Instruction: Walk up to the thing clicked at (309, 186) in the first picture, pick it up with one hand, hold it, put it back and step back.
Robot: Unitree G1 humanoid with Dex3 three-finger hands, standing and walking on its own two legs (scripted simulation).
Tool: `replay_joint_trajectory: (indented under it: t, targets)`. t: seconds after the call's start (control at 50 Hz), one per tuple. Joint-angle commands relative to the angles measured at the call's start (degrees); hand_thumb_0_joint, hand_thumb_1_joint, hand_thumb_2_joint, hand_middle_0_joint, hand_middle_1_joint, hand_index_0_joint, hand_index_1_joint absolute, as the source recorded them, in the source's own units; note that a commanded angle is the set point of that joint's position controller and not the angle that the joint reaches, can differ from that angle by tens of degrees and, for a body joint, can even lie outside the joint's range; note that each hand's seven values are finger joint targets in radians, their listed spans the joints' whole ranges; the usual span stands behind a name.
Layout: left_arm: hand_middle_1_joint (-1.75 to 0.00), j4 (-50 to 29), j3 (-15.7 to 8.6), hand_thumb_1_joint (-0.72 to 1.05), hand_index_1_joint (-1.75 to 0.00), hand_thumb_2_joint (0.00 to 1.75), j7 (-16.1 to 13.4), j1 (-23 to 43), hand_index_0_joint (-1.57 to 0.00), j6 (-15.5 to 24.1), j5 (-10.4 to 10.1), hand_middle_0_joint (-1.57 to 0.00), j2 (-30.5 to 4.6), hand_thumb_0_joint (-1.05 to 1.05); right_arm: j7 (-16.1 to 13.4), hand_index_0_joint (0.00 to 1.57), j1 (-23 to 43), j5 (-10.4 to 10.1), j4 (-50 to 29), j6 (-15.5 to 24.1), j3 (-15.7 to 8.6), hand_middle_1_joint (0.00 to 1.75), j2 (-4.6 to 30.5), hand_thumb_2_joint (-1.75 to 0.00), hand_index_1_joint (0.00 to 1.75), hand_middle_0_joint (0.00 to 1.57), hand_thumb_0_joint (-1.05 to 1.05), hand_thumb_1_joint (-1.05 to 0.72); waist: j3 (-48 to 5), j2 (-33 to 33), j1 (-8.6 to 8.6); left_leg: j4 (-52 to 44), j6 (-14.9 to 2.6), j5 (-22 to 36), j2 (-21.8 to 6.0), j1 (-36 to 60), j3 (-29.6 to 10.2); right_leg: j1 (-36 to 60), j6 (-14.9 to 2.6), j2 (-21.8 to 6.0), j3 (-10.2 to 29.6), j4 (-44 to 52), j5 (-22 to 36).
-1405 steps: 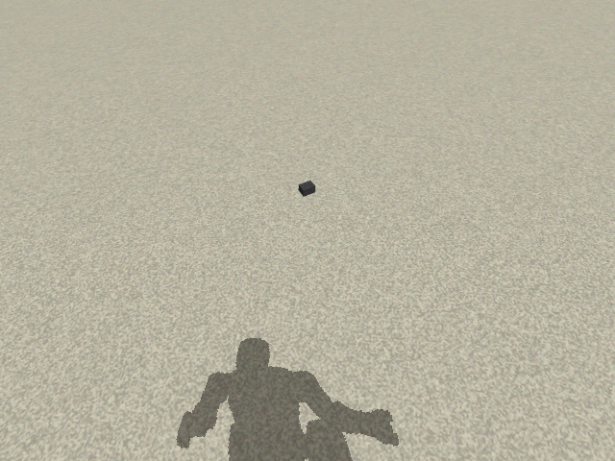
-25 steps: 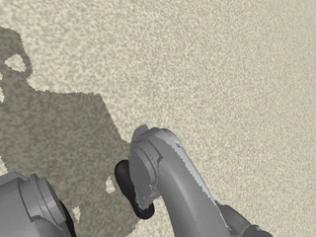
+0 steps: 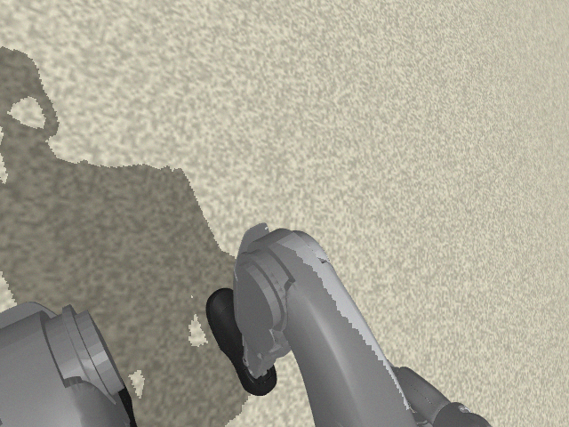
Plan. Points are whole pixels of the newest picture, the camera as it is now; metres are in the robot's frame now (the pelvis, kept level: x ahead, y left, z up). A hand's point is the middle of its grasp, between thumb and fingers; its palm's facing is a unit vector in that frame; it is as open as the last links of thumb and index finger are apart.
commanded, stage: close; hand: left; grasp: from above
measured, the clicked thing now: out of the picture +0.46 +0.36 -0.29
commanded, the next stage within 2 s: settle in 1.18 s
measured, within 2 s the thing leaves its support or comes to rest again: leaves its support in 1.54 s
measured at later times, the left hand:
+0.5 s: hand out of the picture +0.45 +0.35 -0.26, palm faces -0.45 -0.16 -0.88, open 9.5 cm
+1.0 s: hand out of the picture +0.44 +0.35 -0.25, palm faces -0.45 -0.16 -0.88, open 7.9 cm
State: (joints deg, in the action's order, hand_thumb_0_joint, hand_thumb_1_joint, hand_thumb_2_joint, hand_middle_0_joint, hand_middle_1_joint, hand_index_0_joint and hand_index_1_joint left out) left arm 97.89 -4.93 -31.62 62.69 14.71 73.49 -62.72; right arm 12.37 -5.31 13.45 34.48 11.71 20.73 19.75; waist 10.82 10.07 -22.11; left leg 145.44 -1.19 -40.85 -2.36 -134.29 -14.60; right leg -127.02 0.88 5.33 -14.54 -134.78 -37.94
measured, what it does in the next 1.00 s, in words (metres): stands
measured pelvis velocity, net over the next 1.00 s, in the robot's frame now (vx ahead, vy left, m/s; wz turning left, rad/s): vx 0.00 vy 0.00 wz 0.00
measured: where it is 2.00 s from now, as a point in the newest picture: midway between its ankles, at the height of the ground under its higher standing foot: (189, 395)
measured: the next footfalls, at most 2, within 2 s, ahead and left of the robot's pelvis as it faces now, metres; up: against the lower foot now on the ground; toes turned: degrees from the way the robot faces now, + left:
none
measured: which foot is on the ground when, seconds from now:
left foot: down 0.00-1.00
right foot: down 0.00-1.00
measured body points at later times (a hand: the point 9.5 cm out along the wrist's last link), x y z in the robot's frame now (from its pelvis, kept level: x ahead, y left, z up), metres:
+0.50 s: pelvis +0.00 +0.00 +0.00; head +0.29 +0.14 +0.32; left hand +0.47 +0.35 -0.21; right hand +0.07 -0.24 -0.05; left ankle +0.06 +0.12 -0.28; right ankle +0.11 -0.10 -0.27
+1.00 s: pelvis +0.00 +0.00 +0.00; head +0.28 +0.15 +0.32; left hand +0.46 +0.36 -0.20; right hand +0.07 -0.24 -0.05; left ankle +0.06 +0.12 -0.28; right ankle +0.11 -0.10 -0.27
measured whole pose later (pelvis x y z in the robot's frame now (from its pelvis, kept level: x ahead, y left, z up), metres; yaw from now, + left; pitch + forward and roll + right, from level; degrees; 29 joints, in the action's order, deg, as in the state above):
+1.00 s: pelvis +0.00 +0.00 +0.00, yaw +0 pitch +27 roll -15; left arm 98.3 -3.1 -31.5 63.6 14.7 73.4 -63.2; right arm 11.6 -5.1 13.2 34.2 11.5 21.1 19.6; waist 10.9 10.0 -22.0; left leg 145.4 -1.4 -40.7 -2.4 -134.4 -14.6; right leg -127.0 1.1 5.5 -14.5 -134.5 -37.7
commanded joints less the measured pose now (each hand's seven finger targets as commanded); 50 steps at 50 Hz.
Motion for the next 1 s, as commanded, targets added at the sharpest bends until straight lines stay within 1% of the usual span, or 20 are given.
replay_joint_trajectory:
  t: [0.0,0.08,0.14,0.16,0.18,0.2,0.26,0.3,0.34,0.36,0.38,0.42,0.46,0.48,0.52,0.58,0.6,0.72,0.94,0.98]
  targets:
    - [-0.65,-3.37,0.62,-0.03,-0.64,0.59,-2.86,12.86,-0.47,0.09,-0.36,-0.45,-11.08,0.00,-0.56,0.20,-10.95,-0.09,1.79,0.05,-6.08,0.30,19.21,-0.90,0.30,0.20,0.00,-0.89,-34.44,-33.04,-3.23,-14.64,0.74,12.39,-1.86,27.80,2.84,18.43,-2.08,1.95,-2.44,10.83,14.59]
    - [-0.64,-4.43,0.79,0.02,-0.62,0.55,-2.66,13.97,-0.51,-0.34,-0.52,-0.49,-12.23,0.00,-0.62,0.20,-10.47,-0.09,1.12,0.41,-5.60,0.30,19.20,-0.90,0.30,0.20,0.00,-0.89,-33.31,-33.14,-3.22,-15.58,0.75,9.91,-1.98,27.81,2.48,17.47,-2.15,1.83,-2.40,10.96,12.52]
    - [-0.61,-8.33,-0.18,0.07,-0.59,0.51,-3.47,16.52,-0.55,-0.03,-0.58,-0.52,-14.17,0.00,-0.83,0.20,-10.29,-0.16,0.86,0.68,-5.69,0.30,19.55,-0.90,0.30,0.20,0.00,-0.89,-38.11,-33.84,-2.76,-14.86,0.69,11.40,-1.99,29.12,2.55,19.71,-2.07,1.85,-2.28,11.03,14.04]
    - [-0.61,-6.07,0.31,0.09,-0.58,0.50,-3.55,14.23,-0.56,-0.31,-0.64,-0.53,-13.10,0.00,-0.85,0.20,-10.47,-0.07,0.82,0.54,-6.03,0.30,19.80,-0.90,0.30,0.20,0.00,-0.89,-37.60,-33.64,-2.97,-15.00,0.72,11.99,-2.11,29.37,2.93,20.91,-2.08,2.05,-1.89,11.21,14.79]
    - [-0.61,-11.20,1.82,0.09,-0.57,0.48,-3.55,17.91,-0.57,0.24,-1.02,-0.53,-11.63,0.00,-0.73,0.20,-10.62,-0.31,1.15,0.89,-6.28,0.30,19.40,-0.90,0.30,0.20,0.00,-0.89,-39.05,-35.83,-2.42,-14.81,1.02,13.95,-2.09,30.71,3.01,20.06,-2.15,2.02,-2.10,10.54,16.46]
    - [-0.61,-4.11,0.47,0.11,-0.58,0.49,-3.71,13.40,-0.57,-0.73,-0.50,-0.54,-12.54,0.00,-0.68,0.20,-10.14,-0.15,1.63,0.93,-6.30,0.30,19.44,-0.90,0.30,0.20,0.00,-0.89,-37.43,-34.25,-2.57,-14.68,1.01,13.05,-2.29,30.38,2.54,19.34,-2.13,2.08,-2.27,10.47,15.58]
    - [-0.57,-3.54,0.11,0.13,-0.54,0.45,-3.59,13.39,-0.60,-1.58,-0.98,-0.57,-12.83,0.00,-0.43,0.20,-11.01,-0.25,1.96,0.90,-5.79,0.30,19.14,-0.90,0.30,0.20,0.00,-0.89,-36.80,-34.60,-2.81,-14.53,1.00,15.09,-2.17,29.61,2.79,20.24,-2.03,1.94,-1.95,10.42,17.09]
    - [-0.55,-8.21,0.59,0.15,-0.52,0.43,-3.45,16.21,-0.62,-1.68,-1.12,-0.59,-12.89,0.00,-0.56,0.20,-10.79,-0.45,1.32,0.68,-6.24,0.30,19.46,-0.90,0.30,0.20,0.00,-0.89,-39.50,-36.99,-2.29,-14.80,1.16,17.95,-2.12,31.42,3.10,20.90,-2.14,2.08,-2.15,10.70,18.91]
    - [-0.54,-2.85,1.04,0.19,-0.51,0.41,-3.03,11.39,-0.64,-2.61,-1.54,-0.60,-11.13,0.00,-0.48,0.20,-10.34,-0.34,1.56,0.58,-6.23,0.30,19.52,-0.90,0.30,0.20,0.00,-0.89,-35.53,-35.28,-2.20,-15.14,1.09,15.68,-2.14,29.32,3.17,19.60,-2.21,2.31,-2.20,10.89,16.78]
    - [-0.53,-5.44,1.46,0.20,-0.50,0.40,-2.55,13.28,-0.65,-2.54,-1.69,-0.61,-10.87,0.00,-0.22,0.20,-10.95,-0.44,1.22,0.63,-6.29,0.30,19.47,-0.90,0.30,0.20,0.00,-0.89,-35.94,-35.35,-2.67,-14.63,0.82,16.04,-1.96,29.15,3.59,20.68,-2.09,2.32,-1.80,11.25,17.50]
    - [-0.53,-3.48,0.01,0.22,-0.49,0.39,-2.72,11.75,-0.67,-2.80,-2.14,-0.63,-12.56,0.00,-0.48,0.20,-10.81,-0.44,1.32,0.33,-6.23,0.30,19.67,-0.90,0.30,0.20,0.00,-0.89,-36.39,-33.82,-2.16,-15.32,0.76,14.51,-2.03,28.19,3.30,21.62,-2.17,2.38,-1.85,11.62,16.52]
    - [-0.51,-8.84,-0.03,0.25,-0.47,0.36,-2.10,14.18,-0.69,-2.44,-2.50,-0.65,-12.92,0.00,-0.40,0.20,-10.61,-0.68,0.40,0.29,-6.41,0.30,19.45,-0.90,0.30,0.20,0.00,-0.89,-40.32,-35.64,-1.21,-14.78,0.76,16.54,-1.93,30.50,3.46,22.23,-2.23,2.23,-1.74,11.13,17.62]
    - [-0.49,-7.72,-0.16,0.29,-0.44,0.33,-1.79,13.49,-0.72,-2.16,-3.02,-0.68,-12.22,0.00,-0.38,0.20,-10.72,-0.78,0.58,0.21,-6.68,0.30,19.89,-0.90,0.30,0.20,0.00,-0.89,-38.43,-34.35,-1.77,-14.94,0.89,15.75,-1.98,29.64,2.72,20.35,-2.28,1.97,-2.38,10.78,16.71]
    - [-0.48,-6.73,-1.57,0.30,-0.43,0.32,-1.79,11.59,-0.73,-2.10,-2.65,-0.68,-14.05,0.00,-0.38,0.20,-11.22,-0.80,1.07,0.01,-6.46,0.30,19.70,-0.90,0.30,0.20,0.00,-0.89,-39.11,-34.78,-1.56,-15.31,0.96,16.07,-2.08,30.54,2.63,21.60,-2.22,2.04,-2.22,10.79,16.82]
    - [-0.47,-7.06,-0.27,0.34,-0.42,0.32,-1.29,13.01,-0.76,-1.77,-2.40,-0.71,-12.58,0.00,-0.44,0.20,-10.84,-0.85,0.66,-0.11,-6.62,0.30,19.64,-0.90,0.30,0.20,0.00,-0.89,-38.10,-33.30,-2.49,-14.29,0.49,14.71,-2.02,28.92,3.17,21.17,-2.09,2.17,-1.64,11.15,16.25]
    - [-0.45,-7.26,-1.26,0.37,-0.41,0.30,-1.27,13.06,-0.79,-1.21,-2.51,-0.74,-13.27,0.00,-0.62,0.20,-11.12,-0.86,1.11,-0.33,-6.18,0.30,19.15,-0.90,0.30,0.20,0.00,-0.89,-36.12,-32.15,-2.28,-14.34,0.35,13.24,-1.79,26.68,3.53,20.64,-2.05,2.05,-1.67,11.89,15.11]
    - [-0.46,-5.29,0.30,0.38,-0.40,0.29,-0.97,11.90,-0.79,-1.29,-2.27,-0.73,-11.27,0.00,-0.70,0.20,-10.66,-0.85,1.06,-0.21,-6.58,0.30,19.43,-0.90,0.30,0.20,0.00,-0.89,-35.20,-33.01,-2.27,-14.95,0.70,13.01,-1.85,27.70,3.31,19.57,-2.33,2.03,-1.56,11.32,14.66]
    - [-0.44,-5.80,1.96,0.52,-0.38,0.26,-0.50,12.65,-0.89,-0.27,-1.49,-0.83,-10.46,0.00,-0.73,0.20,-10.63,-0.62,1.00,-0.30,-5.83,0.30,18.77,-0.90,0.30,0.20,0.00,-0.89,-35.27,-32.84,-3.05,-14.76,0.72,12.61,-1.97,28.46,2.79,19.43,-2.09,2.04,-1.95,11.04,14.45]
    - [-0.40,-5.23,1.14,0.77,-0.35,0.30,-2.30,13.62,-1.10,-0.19,-0.75,-1.05,-12.72,0.00,-1.17,0.20,-10.36,-0.37,0.98,-0.24,-5.28,0.30,19.18,-0.90,0.30,0.20,0.00,-0.89,-35.21,-33.28,-2.36,-15.21,0.84,12.43,-2.00,28.45,2.75,19.09,-2.16,2.03,-2.32,11.02,14.31]
    - [-0.38,-3.05,1.48,0.79,-0.34,0.30,-2.15,12.00,-1.11,-0.50,-0.94,-1.07,-11.06,0.00,-1.02,0.20,-10.28,-0.26,0.85,-0.03,-5.27,0.30,18.94,-0.90,0.30,0.20,0.00,-0.89,-33.72,-32.29,-2.73,-15.23,0.82,11.91,-1.92,27.37,2.39,18.20,-2.14,1.92,-2.58,10.72,13.79]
